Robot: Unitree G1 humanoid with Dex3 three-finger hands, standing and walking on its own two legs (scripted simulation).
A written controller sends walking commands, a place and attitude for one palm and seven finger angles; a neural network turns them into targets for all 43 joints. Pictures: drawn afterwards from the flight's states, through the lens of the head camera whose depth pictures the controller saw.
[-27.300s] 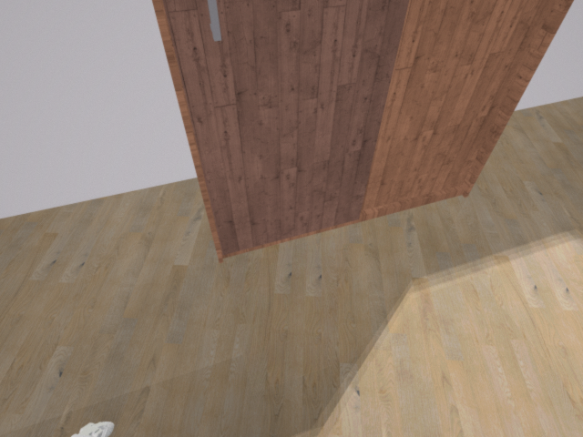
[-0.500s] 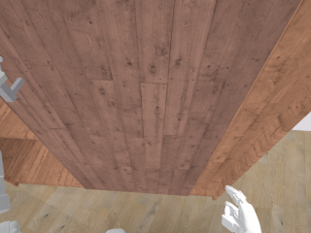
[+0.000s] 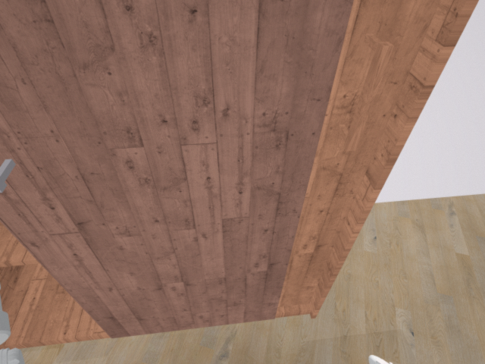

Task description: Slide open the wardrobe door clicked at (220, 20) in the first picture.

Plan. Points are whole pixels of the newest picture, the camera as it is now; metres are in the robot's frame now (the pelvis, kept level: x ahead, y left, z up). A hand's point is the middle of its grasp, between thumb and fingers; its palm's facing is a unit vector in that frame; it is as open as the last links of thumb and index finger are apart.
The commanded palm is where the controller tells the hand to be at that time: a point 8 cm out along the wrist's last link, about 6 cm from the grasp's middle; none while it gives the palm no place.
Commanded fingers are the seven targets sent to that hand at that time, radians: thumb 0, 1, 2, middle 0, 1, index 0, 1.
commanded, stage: stop walking and hold the door there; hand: left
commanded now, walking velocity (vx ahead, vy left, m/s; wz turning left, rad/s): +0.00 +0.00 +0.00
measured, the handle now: out of the picture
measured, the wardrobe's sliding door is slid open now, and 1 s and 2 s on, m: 0.44 0.44 0.44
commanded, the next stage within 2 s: none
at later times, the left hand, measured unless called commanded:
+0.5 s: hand out of the picture +0.32 +0.38 +0.22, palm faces +0.69 -0.69 -0.24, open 5.7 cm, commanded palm +0.27 +0.40 +0.19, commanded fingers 0.00 0.90 0.90 -0.45 -1.40 -0.45 -1.40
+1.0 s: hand out of the picture +0.32 +0.38 +0.21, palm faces +0.56 -0.79 -0.24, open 5.4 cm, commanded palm +0.28 +0.41 +0.19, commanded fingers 0.00 0.90 0.90 -0.45 -1.40 -0.45 -1.40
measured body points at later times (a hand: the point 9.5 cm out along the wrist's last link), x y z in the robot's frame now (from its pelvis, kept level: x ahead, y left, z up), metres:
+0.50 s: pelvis -0.02 +0.00 -0.01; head -0.03 -0.02 +0.44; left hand +0.28 +0.41 +0.24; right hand +0.08 -0.29 -0.12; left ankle +0.05 +0.11 -0.74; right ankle -0.04 -0.12 -0.74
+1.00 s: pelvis -0.05 +0.07 -0.02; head +0.00 +0.04 +0.42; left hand +0.29 +0.42 +0.22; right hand +0.14 -0.14 -0.14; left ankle +0.02 +0.15 -0.73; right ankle -0.10 -0.02 -0.75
